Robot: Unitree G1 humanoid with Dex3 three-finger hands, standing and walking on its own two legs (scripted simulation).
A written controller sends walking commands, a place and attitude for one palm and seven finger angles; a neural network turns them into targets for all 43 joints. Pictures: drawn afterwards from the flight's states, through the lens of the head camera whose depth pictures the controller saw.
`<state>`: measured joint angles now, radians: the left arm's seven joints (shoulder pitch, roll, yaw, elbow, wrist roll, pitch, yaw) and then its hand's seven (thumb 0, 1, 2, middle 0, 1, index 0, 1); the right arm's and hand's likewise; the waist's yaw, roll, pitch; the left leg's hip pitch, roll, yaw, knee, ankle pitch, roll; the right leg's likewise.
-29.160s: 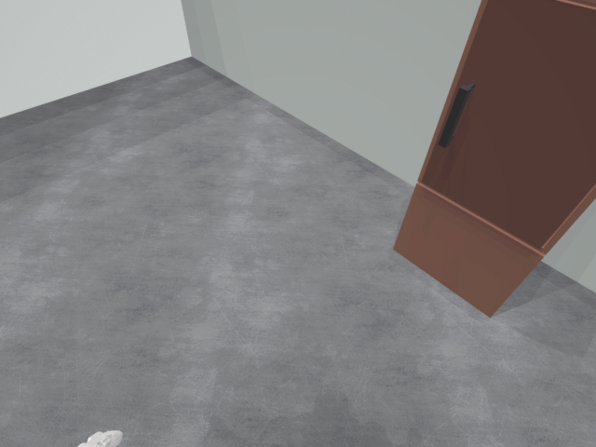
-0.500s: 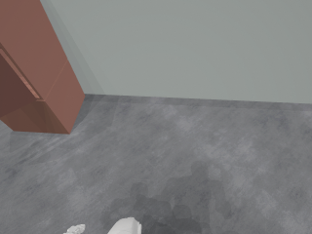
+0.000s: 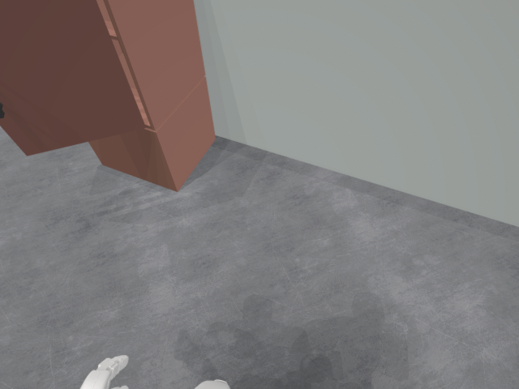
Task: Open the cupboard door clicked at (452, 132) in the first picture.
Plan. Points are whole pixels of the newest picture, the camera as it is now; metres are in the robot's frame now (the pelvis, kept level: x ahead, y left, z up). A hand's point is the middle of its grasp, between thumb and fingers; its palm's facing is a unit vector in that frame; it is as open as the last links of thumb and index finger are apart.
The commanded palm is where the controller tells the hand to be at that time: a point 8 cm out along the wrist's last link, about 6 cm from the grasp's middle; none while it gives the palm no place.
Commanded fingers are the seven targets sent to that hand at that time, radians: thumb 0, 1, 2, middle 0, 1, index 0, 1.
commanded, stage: turn to face it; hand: left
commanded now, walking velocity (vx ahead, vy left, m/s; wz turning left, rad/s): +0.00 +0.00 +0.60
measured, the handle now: out of the picture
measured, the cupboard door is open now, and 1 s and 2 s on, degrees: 43 43 43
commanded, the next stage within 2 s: take the last steps up to it in 0.66 s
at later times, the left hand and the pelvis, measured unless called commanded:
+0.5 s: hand out of the picture +0.03 +0.23 -0.16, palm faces +0.31 -0.92 -0.23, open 7.4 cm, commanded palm none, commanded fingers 0.00 0.90 0.90 -0.20 -0.30 -0.20 -0.30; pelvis +0.02 +0.01 +0.01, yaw +17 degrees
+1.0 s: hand out of the picture -0.02 +0.18 -0.17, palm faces +0.50 -0.85 -0.16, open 7.4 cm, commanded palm none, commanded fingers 0.00 0.90 0.90 -0.20 -0.30 -0.20 -0.30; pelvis +0.05 +0.01 +0.01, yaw +27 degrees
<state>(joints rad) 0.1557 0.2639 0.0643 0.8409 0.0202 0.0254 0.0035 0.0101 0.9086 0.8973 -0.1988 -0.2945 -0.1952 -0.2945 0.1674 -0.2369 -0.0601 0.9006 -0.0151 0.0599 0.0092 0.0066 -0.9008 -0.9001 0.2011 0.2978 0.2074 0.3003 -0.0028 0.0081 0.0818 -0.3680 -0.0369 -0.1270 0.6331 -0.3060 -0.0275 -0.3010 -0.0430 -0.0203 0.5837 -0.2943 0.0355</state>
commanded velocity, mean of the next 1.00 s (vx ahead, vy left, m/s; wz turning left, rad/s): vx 0.08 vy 0.04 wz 0.36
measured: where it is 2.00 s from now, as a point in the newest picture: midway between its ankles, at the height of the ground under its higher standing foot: (205, 353)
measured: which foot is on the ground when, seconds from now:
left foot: up 0.00-0.30, down 0.32-0.66, up 0.68-0.98, down 1.00-1.00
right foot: down 0.00-0.32, up 0.34-0.64, down 0.66-1.00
